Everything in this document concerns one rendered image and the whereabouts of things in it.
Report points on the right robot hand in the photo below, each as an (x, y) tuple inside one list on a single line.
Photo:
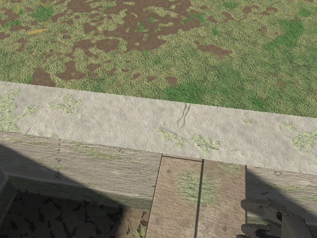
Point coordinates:
[(292, 226)]

